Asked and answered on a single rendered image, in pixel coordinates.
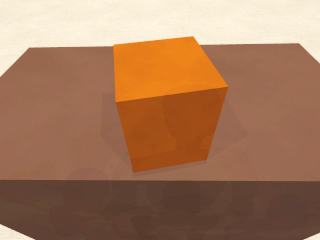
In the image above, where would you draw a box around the pedestal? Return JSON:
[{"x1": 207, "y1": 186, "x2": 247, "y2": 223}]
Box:
[{"x1": 0, "y1": 43, "x2": 320, "y2": 240}]

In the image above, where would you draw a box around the carton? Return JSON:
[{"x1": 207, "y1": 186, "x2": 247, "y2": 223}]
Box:
[{"x1": 113, "y1": 36, "x2": 228, "y2": 173}]

